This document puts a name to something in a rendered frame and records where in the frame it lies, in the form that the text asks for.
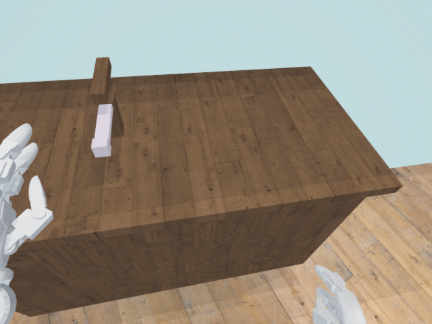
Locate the right robot hand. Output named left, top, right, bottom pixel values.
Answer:
left=313, top=265, right=367, bottom=324

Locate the tap lever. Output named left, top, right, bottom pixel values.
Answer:
left=91, top=104, right=113, bottom=157

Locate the counter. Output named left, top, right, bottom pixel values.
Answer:
left=0, top=57, right=403, bottom=317

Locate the robot left forearm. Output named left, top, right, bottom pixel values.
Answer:
left=0, top=267, right=17, bottom=324

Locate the left robot hand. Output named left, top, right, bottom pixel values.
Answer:
left=0, top=124, right=53, bottom=268

